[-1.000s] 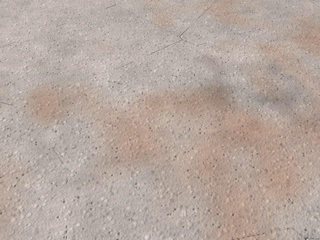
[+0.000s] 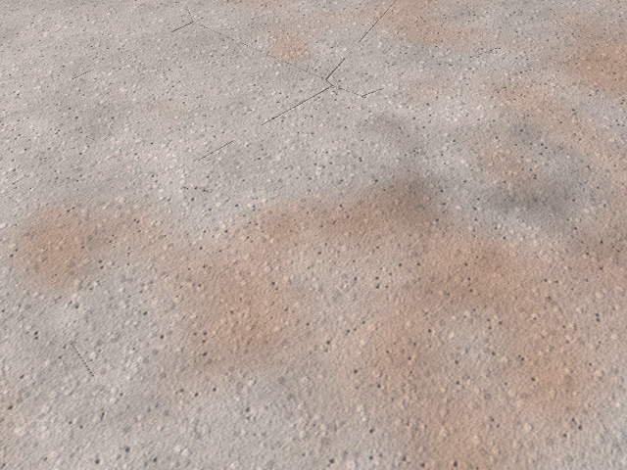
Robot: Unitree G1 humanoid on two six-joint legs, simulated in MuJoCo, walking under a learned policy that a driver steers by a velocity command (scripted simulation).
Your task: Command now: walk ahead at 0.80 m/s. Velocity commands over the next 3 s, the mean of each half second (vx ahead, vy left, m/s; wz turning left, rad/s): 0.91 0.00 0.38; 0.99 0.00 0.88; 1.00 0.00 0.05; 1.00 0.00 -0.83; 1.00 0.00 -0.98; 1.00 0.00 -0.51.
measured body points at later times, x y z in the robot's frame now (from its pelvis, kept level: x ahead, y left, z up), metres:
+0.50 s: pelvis +0.38 -0.02 -0.03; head +0.41 -0.02 +0.42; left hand +0.25 +0.20 -0.16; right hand +0.59 -0.22 -0.14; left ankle +0.50 +0.01 -0.73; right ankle +0.10 -0.12 -0.68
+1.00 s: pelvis +0.84 +0.08 -0.01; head +0.87 +0.11 +0.44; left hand +0.84 +0.40 -0.10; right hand +1.06 -0.14 -0.12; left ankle +0.62 +0.05 -0.61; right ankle +0.98 +0.02 -0.73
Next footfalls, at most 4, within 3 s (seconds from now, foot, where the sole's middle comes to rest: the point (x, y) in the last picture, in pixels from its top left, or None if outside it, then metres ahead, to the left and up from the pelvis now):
0.50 left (326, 457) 0.54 0.02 -0.77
0.90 right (306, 277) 1.02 0.04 -0.77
1.34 left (143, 250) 1.15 0.49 -0.77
1.80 right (123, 151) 1.59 0.62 -0.77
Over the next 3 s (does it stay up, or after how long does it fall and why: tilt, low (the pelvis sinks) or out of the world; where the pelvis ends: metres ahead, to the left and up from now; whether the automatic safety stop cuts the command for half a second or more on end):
stays up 2.41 0.59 0.00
